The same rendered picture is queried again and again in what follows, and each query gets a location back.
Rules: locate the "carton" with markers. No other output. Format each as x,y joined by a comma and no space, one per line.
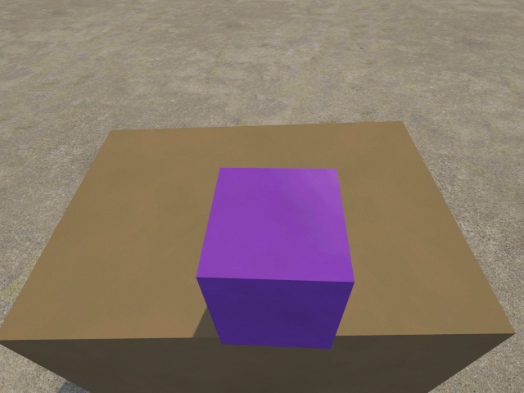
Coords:
275,266

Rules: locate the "pedestal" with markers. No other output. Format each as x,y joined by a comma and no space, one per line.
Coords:
113,304

